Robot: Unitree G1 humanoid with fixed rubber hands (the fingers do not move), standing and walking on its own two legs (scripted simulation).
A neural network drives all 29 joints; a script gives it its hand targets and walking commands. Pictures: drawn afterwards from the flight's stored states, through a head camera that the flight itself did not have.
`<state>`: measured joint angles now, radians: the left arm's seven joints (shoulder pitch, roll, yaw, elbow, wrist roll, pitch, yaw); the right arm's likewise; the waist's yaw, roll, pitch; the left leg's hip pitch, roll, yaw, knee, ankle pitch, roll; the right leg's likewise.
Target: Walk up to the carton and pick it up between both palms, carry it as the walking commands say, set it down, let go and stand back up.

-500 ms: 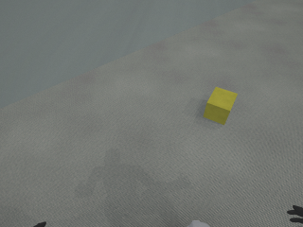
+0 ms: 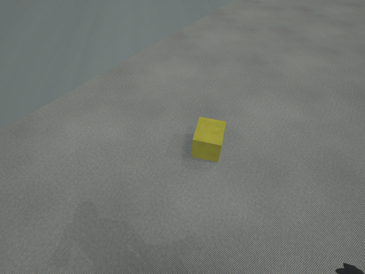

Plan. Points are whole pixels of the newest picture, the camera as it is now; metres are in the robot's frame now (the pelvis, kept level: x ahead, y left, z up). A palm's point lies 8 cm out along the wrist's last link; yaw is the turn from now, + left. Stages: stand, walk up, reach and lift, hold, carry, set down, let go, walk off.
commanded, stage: walk up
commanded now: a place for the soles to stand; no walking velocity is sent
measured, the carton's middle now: (208, 139) +1.07 -0.21 -0.67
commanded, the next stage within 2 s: none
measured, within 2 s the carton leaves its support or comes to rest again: neither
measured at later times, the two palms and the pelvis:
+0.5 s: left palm (87, 190) +0.35 +0.26 -0.06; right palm (349, 235) +0.22 -0.38 -0.07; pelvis +0.20 -0.05 +0.00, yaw -10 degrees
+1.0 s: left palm (119, 128) +0.57 +0.21 -0.05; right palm (341, 192) +0.34 -0.44 -0.08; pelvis +0.37 -0.09 -0.01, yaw -13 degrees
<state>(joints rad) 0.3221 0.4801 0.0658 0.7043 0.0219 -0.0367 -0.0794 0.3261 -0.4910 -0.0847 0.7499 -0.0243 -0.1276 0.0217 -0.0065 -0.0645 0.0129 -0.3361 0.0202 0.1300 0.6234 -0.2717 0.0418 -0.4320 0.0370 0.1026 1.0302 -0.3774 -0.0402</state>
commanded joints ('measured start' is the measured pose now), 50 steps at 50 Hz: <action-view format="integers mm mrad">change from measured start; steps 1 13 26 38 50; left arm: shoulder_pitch -20 -40 -20 12 65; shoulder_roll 193 173 235 159 250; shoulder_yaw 54 71 61 45 85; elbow -55 -25 -110 -37 -31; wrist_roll -4 -5 -14 -7 -28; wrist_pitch -23 -28 -57 -49 -71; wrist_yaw -4 -9 24 11 54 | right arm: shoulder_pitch -2 109 28 64 74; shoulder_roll -230 -208 -140 -246 -204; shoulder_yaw -54 -36 -33 -61 -17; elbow -61 -109 -94 -104 -88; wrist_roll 0 8 1 6 19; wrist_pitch -19 22 27 9 34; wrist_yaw -10 6 36 19 1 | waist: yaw -1 66 16 -32 54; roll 159 73 -117 255 -14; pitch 82 -56 34 43 26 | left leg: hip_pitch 158 15 -40 27 -467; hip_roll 318 210 69 264 91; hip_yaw -429 42 -49 -280 -217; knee -443 80 97 -321 493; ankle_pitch -351 343 26 -160 -111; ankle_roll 143 74 -18 195 -12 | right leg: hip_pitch -282 418 25 -120 337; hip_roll -108 9 -238 -112 -382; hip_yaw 59 -169 133 -107 338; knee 15 -528 -677 -150 -706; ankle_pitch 72 111 23 -35 -51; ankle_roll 29 -53 -191 19 -237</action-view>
